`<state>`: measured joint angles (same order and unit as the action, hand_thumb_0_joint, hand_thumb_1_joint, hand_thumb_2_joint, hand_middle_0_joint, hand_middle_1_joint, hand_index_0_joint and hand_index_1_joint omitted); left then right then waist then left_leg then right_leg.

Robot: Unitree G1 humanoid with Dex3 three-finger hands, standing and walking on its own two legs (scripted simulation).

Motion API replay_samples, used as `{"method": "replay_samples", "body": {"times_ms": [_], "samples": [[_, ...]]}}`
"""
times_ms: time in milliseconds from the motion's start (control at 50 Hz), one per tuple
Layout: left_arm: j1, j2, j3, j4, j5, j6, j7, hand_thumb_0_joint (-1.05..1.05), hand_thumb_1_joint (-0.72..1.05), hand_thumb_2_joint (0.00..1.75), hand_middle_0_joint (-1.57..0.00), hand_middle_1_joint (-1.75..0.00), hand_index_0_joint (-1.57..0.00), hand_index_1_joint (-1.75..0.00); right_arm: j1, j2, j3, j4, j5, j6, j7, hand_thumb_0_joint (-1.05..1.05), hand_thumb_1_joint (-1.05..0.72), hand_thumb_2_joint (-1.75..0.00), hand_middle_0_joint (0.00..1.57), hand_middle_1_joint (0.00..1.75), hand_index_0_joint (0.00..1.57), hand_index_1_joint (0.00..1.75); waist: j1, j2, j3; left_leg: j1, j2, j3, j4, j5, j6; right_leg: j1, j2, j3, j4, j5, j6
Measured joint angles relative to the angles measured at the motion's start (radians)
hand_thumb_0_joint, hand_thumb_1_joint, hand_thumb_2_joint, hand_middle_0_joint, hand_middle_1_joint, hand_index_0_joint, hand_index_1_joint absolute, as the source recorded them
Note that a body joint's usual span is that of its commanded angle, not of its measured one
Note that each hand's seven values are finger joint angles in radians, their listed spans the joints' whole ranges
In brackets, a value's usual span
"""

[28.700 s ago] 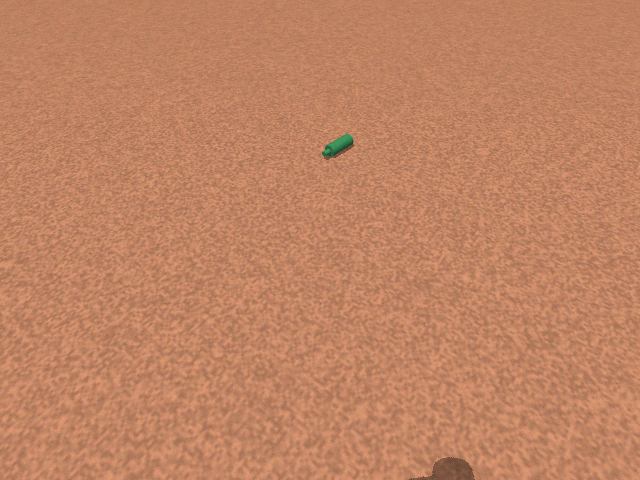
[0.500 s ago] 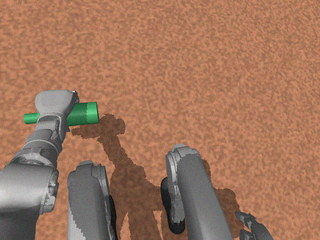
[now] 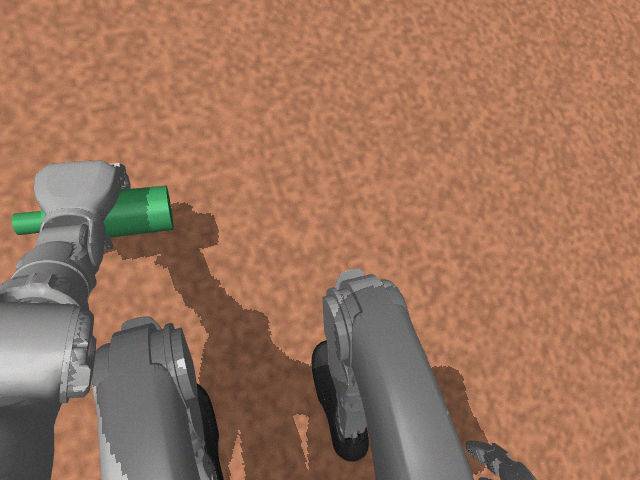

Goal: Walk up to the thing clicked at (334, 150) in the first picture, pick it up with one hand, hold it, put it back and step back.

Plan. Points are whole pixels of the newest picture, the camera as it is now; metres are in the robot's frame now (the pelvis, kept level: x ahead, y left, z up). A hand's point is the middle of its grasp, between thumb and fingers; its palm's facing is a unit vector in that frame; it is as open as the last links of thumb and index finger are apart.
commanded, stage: crouch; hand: left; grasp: from above
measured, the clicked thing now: (97, 215) +0.48 +0.21 -0.21
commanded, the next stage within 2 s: lower in 0.04 s
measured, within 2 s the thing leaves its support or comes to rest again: rests again in 1.12 s
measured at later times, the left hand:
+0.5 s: hand (114, 224) +0.47 +0.19 -0.24, palm faces -0.48 +0.00 -0.88, open 9.3 cm
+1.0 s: hand (126, 222) +0.49 +0.19 -0.29, palm faces -0.49 -0.02 -0.87, open 9.2 cm
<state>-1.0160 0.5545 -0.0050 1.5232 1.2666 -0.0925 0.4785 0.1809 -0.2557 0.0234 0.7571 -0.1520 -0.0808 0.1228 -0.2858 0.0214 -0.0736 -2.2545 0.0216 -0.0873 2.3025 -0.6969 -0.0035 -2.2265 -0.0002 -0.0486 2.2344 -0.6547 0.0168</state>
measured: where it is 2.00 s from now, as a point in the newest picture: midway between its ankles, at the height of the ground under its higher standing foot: (276, 444)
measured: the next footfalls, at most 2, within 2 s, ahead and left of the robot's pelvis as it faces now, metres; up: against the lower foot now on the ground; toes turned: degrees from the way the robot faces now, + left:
none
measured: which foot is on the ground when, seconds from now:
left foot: down 0.00-1.00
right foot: down 0.00-1.00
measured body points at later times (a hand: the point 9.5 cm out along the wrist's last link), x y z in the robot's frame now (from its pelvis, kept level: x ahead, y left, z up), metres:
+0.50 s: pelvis +0.00 +0.00 -0.03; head +0.26 +0.05 +0.33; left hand +0.49 +0.19 -0.19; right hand +0.01 -0.27 -0.13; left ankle +0.08 +0.13 -0.33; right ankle +0.10 -0.12 -0.33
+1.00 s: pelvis +0.01 +0.00 -0.05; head +0.29 +0.05 +0.29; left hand +0.51 +0.19 -0.24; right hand +0.00 -0.25 -0.14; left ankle +0.08 +0.13 -0.33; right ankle +0.10 -0.12 -0.33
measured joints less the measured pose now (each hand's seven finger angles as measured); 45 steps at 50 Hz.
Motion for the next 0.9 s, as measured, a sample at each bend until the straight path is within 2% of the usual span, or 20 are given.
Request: {"method": "replay_samples", "body": {"times_ms": [140,320,400,580,660,820,900], "samples": [[-0.005,0.011,-0.004,0.002,-0.011,-0.004,-0.016,0.00,0.11,0.40,-0.83,-0.37,-0.81,-0.37,0.007,-0.003,0.017,-0.001,0.000,-0.004,0.009,0.00,-0.92,-0.90,0.20,0.30,0.20,0.30,-0.001,0.001,0.010,-0.017,-0.001,-0.010,0.027,-0.008,-0.004,-0.015,0.001,-0.008,0.023,-0.005,-0.002],[-0.015,0.032,-0.003,0.037,0.002,-0.027,-0.012,0.00,0.09,0.42,-0.84,-0.36,-0.82,-0.37,-0.002,-0.015,0.036,-0.006,-0.009,-0.008,0.021,0.00,-0.92,-0.90,0.20,0.30,0.20,0.30,-0.008,-0.015,0.038,-0.034,-0.001,-0.025,0.065,-0.015,-0.006,-0.028,0.004,-0.020,0.052,-0.007,-0.003],[-0.027,0.052,0.000,0.060,0.014,-0.042,0.005,0.00,0.09,0.42,-0.83,-0.37,-0.82,-0.38,-0.010,-0.021,0.044,-0.007,-0.022,-0.023,0.032,0.00,-0.92,-0.90,0.20,0.30,0.20,0.30,-0.020,-0.028,0.059,-0.051,-0.001,-0.035,0.092,-0.014,-0.006,-0.042,0.006,-0.027,0.072,-0.003,-0.001],[-0.004,0.078,0.039,0.050,0.044,-0.043,0.072,0.00,0.10,0.39,-0.82,-0.39,-0.80,-0.39,-0.014,-0.023,0.050,-0.008,-0.045,-0.041,0.064,0.00,-0.92,-0.90,0.20,0.30,0.20,0.30,-0.047,-0.036,0.085,-0.087,-0.003,-0.047,0.146,-0.024,-0.003,-0.071,0.009,-0.035,0.113,-0.007,0.006],[-0.016,0.085,0.040,0.077,0.039,-0.024,0.097,0.00,0.11,0.40,-0.82,-0.38,-0.80,-0.39,-0.018,-0.021,0.061,-0.008,-0.051,-0.048,0.081,0.00,-0.91,-0.90,0.20,0.30,0.20,0.30,-0.055,-0.034,0.092,-0.094,-0.001,-0.048,0.156,-0.032,-0.002,-0.078,0.011,-0.035,0.121,-0.012,0.008],[-0.062,0.127,0.054,0.134,0.013,-0.026,0.098,0.00,0.12,0.39,-0.81,-0.38,-0.79,-0.38,-0.027,-0.027,0.107,-0.014,-0.062,-0.080,0.118,0.00,-0.91,-0.89,0.20,0.30,0.20,0.30,-0.072,-0.038,0.140,-0.095,0.002,-0.068,0.182,-0.044,-0.004,-0.076,0.017,-0.052,0.133,-0.014,0.010],[-0.062,0.146,0.059,0.141,0.014,-0.044,0.096,0.00,0.13,0.37,-0.81,-0.39,-0.79,-0.39,-0.022,-0.032,0.124,-0.016,-0.063,-0.094,0.131,0.00,-0.91,-0.89,0.20,0.30,0.20,0.30,-0.079,-0.043,0.155,-0.098,0.002,-0.079,0.193,-0.048,-0.005,-0.076,0.019,-0.061,0.137,-0.014,0.009]]}}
